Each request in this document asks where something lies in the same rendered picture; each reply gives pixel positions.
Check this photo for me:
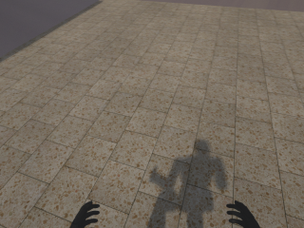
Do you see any robot right hand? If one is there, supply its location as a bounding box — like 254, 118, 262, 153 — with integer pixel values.
226, 200, 260, 228

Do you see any robot left hand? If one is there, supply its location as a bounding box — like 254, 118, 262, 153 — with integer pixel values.
69, 200, 100, 228

